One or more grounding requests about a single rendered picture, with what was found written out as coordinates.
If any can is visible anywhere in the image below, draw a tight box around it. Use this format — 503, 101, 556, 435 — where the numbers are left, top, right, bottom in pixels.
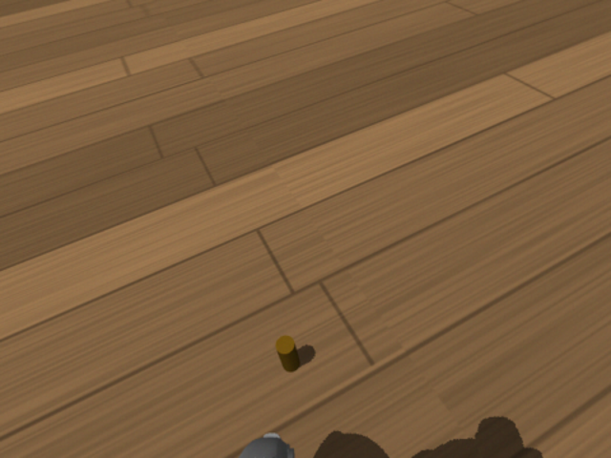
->
276, 336, 300, 372

